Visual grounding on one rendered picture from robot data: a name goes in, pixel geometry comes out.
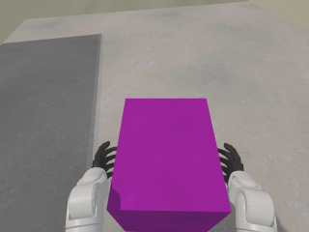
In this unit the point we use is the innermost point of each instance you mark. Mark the carton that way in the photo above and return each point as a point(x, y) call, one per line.
point(167, 174)

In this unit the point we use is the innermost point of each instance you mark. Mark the left robot hand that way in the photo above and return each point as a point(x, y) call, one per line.
point(101, 158)

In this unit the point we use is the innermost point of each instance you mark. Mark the robot right forearm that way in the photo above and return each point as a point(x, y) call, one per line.
point(255, 211)

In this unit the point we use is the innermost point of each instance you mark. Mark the robot left forearm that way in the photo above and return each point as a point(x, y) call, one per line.
point(85, 209)

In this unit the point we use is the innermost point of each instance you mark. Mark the right robot hand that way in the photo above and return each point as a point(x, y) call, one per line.
point(233, 161)

